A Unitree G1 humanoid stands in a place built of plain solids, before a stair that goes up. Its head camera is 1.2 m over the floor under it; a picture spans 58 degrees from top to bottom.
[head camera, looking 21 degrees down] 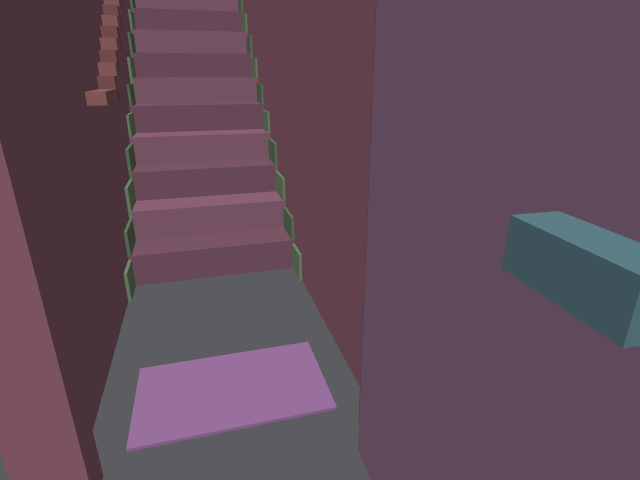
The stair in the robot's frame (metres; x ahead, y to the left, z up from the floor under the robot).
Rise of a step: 0.19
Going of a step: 0.27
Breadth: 1.01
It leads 16 degrees to the left of straight ahead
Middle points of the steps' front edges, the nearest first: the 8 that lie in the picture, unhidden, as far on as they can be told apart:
2.48 0.65 0.20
2.74 0.72 0.39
2.99 0.79 0.59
3.25 0.86 0.78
3.50 0.93 0.98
3.76 1.00 1.17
4.01 1.08 1.37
4.27 1.15 1.56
